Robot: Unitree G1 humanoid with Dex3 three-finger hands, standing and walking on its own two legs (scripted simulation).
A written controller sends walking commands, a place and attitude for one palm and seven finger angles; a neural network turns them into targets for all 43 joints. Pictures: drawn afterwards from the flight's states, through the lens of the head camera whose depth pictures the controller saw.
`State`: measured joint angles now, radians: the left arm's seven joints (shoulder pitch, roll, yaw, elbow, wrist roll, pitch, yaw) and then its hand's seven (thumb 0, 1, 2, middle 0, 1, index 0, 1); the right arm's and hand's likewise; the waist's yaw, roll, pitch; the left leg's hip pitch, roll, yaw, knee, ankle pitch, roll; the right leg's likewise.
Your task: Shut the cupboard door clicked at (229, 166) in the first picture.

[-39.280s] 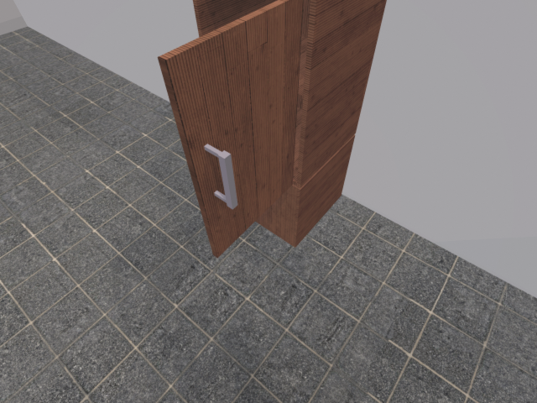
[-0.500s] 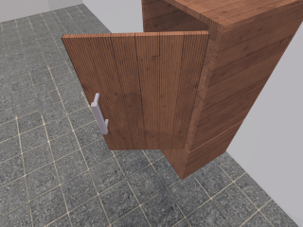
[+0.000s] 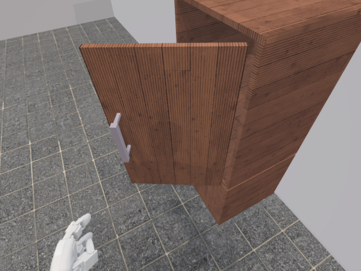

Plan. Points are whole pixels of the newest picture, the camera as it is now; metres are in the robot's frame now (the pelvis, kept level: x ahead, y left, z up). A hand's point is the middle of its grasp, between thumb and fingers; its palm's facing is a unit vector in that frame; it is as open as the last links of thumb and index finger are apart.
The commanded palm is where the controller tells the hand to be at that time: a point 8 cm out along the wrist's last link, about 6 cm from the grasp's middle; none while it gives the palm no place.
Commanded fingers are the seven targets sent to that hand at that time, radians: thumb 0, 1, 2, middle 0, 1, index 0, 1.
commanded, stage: raise the hand and make a fist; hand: left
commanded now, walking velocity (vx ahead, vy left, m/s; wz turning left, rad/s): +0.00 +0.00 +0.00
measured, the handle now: (122, 138) +0.48 +0.21 -0.02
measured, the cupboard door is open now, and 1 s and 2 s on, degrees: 59 59 59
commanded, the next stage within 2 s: bring the fist close to the handle in 1.78 s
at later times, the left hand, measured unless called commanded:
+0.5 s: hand (93, 266) +0.15 +0.20 -0.04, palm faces -0.08 -1.00 -0.03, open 5.1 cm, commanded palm +0.12 +0.26 -0.04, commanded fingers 0.00 0.90 0.90 -0.79 -0.94 -0.79 -0.94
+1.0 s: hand (82, 254) +0.17 +0.23 -0.03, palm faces -0.01 -1.00 -0.03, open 3.2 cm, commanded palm +0.15 +0.28 -0.02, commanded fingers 0.00 0.90 0.90 -1.25 -1.44 -1.25 -1.44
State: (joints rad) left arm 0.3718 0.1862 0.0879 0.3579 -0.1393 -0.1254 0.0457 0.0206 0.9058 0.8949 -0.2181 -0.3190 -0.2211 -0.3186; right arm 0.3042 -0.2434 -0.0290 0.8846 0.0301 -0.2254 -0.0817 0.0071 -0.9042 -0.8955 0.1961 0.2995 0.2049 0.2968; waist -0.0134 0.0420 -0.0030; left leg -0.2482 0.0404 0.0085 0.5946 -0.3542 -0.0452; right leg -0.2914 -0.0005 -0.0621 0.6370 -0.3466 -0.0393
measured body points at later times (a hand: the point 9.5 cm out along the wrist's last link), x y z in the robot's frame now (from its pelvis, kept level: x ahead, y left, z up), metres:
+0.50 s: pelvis -0.08 +0.03 -0.11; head -0.01 +0.04 +0.34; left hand +0.15 +0.25 -0.03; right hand +0.14 -0.17 -0.17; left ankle -0.02 +0.15 -0.73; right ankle +0.00 -0.09 -0.73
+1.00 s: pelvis -0.04 +0.05 -0.08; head +0.02 +0.07 +0.36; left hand +0.16 +0.28 -0.03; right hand +0.15 -0.18 -0.14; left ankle -0.02 +0.15 -0.73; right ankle +0.00 -0.09 -0.73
